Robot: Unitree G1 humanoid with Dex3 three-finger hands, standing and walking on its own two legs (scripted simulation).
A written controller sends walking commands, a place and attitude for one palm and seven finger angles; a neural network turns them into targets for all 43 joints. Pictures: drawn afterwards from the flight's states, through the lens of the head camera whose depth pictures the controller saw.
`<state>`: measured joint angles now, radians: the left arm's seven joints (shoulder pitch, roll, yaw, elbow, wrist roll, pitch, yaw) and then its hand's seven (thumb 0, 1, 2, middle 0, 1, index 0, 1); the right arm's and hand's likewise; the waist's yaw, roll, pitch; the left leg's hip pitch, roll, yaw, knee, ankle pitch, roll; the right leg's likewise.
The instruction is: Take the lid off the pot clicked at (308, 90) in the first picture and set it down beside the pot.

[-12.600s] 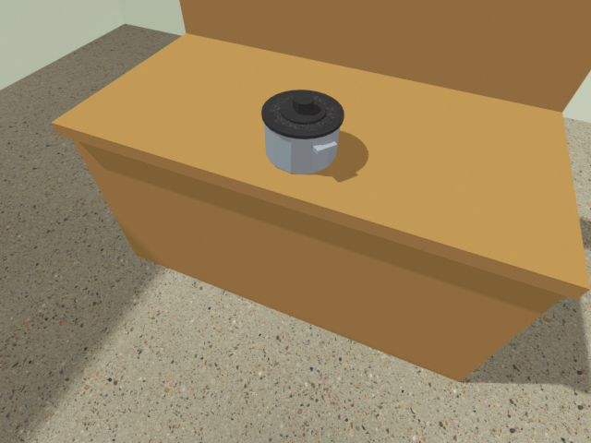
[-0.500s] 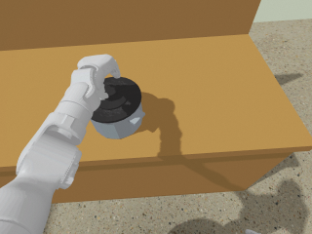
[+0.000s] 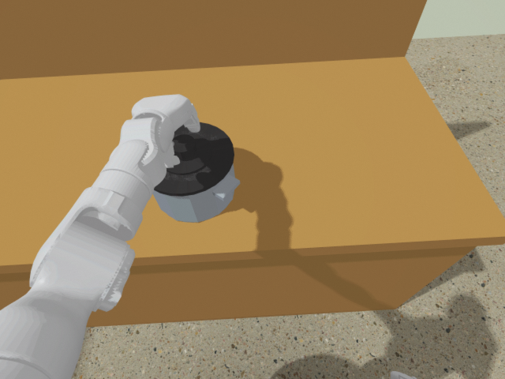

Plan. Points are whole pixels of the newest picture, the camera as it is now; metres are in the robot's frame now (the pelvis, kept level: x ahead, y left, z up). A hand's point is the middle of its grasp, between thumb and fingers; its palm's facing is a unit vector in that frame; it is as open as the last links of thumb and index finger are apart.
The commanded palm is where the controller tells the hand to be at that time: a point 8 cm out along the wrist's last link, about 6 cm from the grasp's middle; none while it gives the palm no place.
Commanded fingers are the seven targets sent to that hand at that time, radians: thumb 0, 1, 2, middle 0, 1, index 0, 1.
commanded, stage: lower the open fingers around the knob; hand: left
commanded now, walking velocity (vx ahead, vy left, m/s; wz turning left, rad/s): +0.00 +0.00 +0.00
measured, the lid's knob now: (183, 146) +0.53 +0.12 +0.04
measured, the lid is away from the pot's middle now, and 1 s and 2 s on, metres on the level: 0.00 0.00 0.01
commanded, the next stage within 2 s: close the fingers and squeeze the knob in 0.64 s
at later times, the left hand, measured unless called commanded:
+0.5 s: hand (180, 152) +0.49 +0.11 +0.07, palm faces -0.39 -0.04 -0.92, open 10.1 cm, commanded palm +0.50 +0.11 +0.12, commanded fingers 0.00 -0.28 1.37 -0.82 -0.08 -0.82 -0.08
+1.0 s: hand (176, 152) +0.49 +0.12 +0.07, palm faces -0.38 -0.05 -0.92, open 9.9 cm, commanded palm +0.49 +0.12 +0.12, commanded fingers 0.00 0.01 1.01 -0.53 -0.88 -0.53 -0.88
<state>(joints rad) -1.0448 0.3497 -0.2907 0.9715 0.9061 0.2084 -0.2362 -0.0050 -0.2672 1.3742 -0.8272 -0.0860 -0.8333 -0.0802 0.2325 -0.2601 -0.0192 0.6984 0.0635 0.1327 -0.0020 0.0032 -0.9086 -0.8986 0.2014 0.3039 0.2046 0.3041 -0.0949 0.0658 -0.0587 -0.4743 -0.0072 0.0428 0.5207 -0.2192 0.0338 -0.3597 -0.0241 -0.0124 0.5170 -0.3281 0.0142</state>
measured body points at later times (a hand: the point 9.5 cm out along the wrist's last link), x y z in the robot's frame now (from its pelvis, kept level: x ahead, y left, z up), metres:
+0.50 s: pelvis +0.00 +0.00 +0.00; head +0.07 -0.02 +0.44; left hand +0.50 +0.11 +0.12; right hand +0.01 -0.28 -0.14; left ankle +0.02 +0.10 -0.73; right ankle -0.05 -0.13 -0.73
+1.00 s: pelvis +0.01 -0.01 +0.00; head +0.07 -0.03 +0.44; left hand +0.50 +0.12 +0.12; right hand +0.04 -0.28 -0.14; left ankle +0.02 +0.10 -0.73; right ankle -0.05 -0.13 -0.73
